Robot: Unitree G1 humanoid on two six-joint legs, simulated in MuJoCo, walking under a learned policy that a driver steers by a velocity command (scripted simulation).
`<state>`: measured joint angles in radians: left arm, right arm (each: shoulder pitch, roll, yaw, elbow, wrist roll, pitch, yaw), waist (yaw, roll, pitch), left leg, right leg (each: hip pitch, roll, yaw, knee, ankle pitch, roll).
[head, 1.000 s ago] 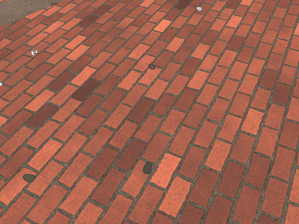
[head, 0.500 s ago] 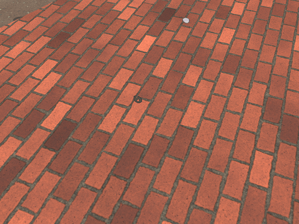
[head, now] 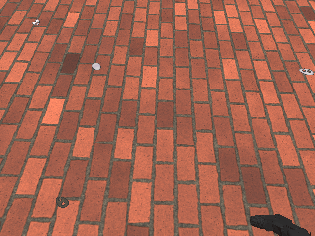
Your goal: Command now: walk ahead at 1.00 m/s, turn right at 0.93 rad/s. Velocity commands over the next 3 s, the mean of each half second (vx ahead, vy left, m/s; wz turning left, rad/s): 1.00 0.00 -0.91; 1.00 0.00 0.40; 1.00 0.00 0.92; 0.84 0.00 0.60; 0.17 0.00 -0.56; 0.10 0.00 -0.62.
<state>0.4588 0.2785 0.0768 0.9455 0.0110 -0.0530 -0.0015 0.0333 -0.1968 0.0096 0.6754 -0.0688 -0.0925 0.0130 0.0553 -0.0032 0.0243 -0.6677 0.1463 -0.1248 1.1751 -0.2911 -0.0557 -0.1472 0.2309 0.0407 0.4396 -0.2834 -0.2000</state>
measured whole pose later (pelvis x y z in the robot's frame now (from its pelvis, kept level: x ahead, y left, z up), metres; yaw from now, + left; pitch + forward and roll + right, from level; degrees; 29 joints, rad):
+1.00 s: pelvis +0.87 -0.14 -0.01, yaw -12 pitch +1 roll -1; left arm 0.48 0.28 0.04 0.93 0.01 -0.12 0.01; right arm 0.09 -0.30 -0.04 0.74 -0.01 -0.01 0.07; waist 0.04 0.03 0.04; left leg -0.79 0.08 0.13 0.86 0.06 0.13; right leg 0.24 0.06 -0.28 0.18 -0.42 -0.01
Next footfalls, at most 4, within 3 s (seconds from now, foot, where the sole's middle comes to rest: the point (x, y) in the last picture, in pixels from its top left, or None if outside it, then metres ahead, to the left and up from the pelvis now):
0.20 left None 0.42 0.19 -0.77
0.64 right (205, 192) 0.70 -0.16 -0.77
1.08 left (201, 116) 1.16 -0.16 -0.77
1.50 right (219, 66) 1.60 -0.29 -0.77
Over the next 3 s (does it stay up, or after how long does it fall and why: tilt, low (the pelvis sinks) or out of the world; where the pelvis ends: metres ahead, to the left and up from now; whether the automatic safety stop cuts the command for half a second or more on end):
stays up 1.93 0.05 0.02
